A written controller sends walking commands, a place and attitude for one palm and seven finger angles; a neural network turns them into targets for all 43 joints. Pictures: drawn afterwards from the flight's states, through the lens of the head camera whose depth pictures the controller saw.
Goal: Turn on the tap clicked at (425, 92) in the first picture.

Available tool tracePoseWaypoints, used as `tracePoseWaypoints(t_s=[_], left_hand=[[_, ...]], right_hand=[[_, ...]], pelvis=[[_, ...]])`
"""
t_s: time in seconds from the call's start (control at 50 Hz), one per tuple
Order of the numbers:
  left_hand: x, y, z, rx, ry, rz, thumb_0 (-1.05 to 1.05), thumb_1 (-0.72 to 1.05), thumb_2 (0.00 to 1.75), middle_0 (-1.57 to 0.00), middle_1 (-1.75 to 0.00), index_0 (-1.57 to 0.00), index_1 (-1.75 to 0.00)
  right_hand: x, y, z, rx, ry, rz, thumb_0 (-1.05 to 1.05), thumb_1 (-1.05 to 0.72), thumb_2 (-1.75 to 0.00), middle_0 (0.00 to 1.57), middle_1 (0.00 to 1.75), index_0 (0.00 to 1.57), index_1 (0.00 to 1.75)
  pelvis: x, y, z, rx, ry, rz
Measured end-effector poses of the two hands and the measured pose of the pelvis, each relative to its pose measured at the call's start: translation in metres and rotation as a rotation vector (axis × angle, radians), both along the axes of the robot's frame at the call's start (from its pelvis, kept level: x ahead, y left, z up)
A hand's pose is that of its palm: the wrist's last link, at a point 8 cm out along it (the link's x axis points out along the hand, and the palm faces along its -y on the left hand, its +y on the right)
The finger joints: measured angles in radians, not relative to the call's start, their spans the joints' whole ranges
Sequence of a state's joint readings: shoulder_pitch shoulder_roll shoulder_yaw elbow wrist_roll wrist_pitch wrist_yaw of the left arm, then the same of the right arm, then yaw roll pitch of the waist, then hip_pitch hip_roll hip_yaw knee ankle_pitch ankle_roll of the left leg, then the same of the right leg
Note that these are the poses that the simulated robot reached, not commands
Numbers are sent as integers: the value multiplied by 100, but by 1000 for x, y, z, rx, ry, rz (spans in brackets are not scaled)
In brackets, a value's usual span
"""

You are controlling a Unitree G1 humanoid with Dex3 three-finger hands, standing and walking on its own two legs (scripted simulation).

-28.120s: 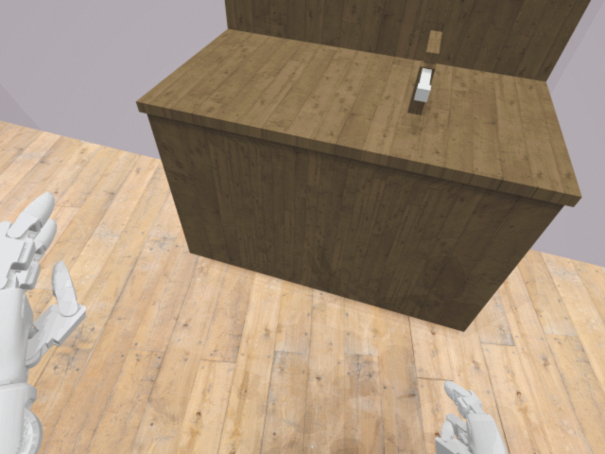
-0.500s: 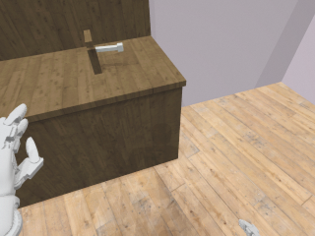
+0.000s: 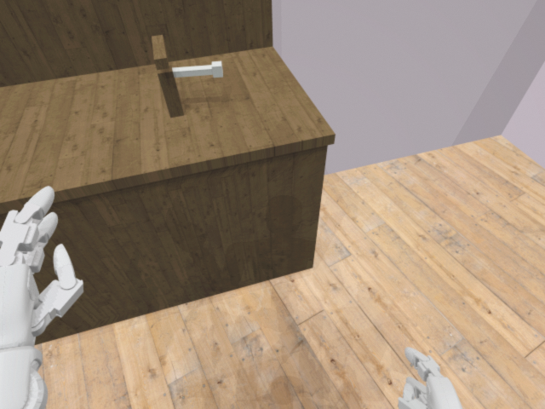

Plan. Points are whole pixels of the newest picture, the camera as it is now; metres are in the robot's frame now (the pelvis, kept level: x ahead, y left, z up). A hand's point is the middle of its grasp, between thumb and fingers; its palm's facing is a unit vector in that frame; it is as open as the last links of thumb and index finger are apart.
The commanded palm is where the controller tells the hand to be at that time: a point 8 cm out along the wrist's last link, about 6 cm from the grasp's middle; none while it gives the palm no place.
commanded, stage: stand and wait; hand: left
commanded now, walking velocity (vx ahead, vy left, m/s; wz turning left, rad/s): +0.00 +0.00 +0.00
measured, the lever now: (217, 69) +0.84 +0.20 +0.10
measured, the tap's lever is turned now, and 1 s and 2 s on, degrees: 80 80 80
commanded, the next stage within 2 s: none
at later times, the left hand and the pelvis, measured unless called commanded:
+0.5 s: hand (59, 267) +0.23 +0.26 +0.16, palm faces +0.36 -0.86 -0.36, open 7.4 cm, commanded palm +0.18 +0.30 +0.18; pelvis +0.01 +0.02 +0.01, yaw -1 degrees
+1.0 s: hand (44, 273) +0.22 +0.27 +0.16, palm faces +0.37 -0.85 -0.38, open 7.4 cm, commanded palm +0.17 +0.31 +0.18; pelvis +0.00 +0.03 +0.01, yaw -2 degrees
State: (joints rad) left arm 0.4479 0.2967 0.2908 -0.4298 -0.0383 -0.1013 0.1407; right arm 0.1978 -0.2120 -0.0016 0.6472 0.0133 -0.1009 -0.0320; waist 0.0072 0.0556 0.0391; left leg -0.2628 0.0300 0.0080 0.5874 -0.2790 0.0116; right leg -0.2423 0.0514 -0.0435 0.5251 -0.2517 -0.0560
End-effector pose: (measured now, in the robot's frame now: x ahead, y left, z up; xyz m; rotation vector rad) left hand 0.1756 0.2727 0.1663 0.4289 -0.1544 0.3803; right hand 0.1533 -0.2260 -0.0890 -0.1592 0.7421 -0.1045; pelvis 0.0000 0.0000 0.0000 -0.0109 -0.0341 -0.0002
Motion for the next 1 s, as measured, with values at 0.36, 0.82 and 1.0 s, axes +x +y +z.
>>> tracePoseWaypoints(t_s=[0.36, 0.82, 1.0], left_hand=[[20, 24, 9, 11, -9, -30, 1, 89, 90, -21, -30, -21, -30], [8, 34, 6, -8, -4, -19, 1, 89, 90, -21, -30, -21, -30], [7, 36, 12, 13, -26, -31, 1, 89, 90, -21, -30, -21, -30]], right_hand=[[34, 11, 30, -56, -63, -23, 2, -91, -90, 21, 30, 20, 29], [6, 25, 22, -57, -9, -22, 2, -91, -90, 21, 30, 20, 29], [3, 23, 24, -71, -10, -29, 2, -91, -90, 21, 30, 20, 29]], pelvis=[[16, 20, 9, 0, 16, -28], [3, 31, 11, -4, 20, -26], [1, 33, 11, -7, 23, -26]])
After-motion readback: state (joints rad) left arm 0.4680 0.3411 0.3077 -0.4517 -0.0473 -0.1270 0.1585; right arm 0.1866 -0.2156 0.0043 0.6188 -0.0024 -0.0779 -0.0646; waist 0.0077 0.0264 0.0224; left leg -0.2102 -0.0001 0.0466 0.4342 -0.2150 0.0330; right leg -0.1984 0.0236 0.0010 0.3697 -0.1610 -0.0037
